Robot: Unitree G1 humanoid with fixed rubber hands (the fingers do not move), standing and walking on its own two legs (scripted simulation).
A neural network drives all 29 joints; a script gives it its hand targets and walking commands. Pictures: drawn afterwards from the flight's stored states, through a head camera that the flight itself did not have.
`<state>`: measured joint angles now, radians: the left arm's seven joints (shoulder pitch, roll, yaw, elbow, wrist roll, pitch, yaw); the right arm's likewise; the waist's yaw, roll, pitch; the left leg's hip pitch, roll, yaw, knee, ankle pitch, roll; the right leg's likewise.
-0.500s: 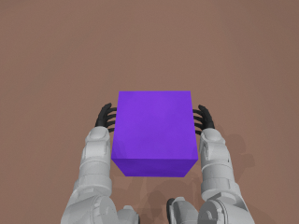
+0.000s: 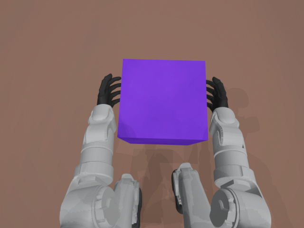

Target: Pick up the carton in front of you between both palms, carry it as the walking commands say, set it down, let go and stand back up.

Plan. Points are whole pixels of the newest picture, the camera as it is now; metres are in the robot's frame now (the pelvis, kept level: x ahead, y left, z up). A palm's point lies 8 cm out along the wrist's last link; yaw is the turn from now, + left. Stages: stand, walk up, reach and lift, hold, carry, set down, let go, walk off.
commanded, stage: set down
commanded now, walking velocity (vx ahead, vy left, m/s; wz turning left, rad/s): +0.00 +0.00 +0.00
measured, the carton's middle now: (161, 109) +0.44 -0.05 -0.15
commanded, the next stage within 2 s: none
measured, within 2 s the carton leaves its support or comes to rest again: rests again in 1.54 s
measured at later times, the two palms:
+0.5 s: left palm (126, 110) +0.47 +0.07 -0.23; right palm (210, 112) +0.44 -0.23 -0.24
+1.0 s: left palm (136, 113) +0.50 +0.05 -0.37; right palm (206, 114) +0.46 -0.25 -0.37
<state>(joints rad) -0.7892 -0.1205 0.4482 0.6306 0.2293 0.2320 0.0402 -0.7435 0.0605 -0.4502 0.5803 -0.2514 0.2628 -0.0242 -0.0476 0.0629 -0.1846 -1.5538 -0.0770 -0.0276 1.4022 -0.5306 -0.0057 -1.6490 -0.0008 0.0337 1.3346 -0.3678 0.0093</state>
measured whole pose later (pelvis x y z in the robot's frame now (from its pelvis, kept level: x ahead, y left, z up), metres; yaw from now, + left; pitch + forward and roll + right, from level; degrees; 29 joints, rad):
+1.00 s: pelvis -0.04 -0.01 -0.21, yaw +3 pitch +42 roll +2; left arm -1.33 0.10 0.24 0.85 0.02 0.21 0.20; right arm -1.28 -0.26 -0.33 0.83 -0.01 0.25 -0.06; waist -0.13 0.06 0.22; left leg -2.23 -0.13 -0.01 2.13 -0.64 -0.05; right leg -2.34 -0.02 0.03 2.05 -0.44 0.00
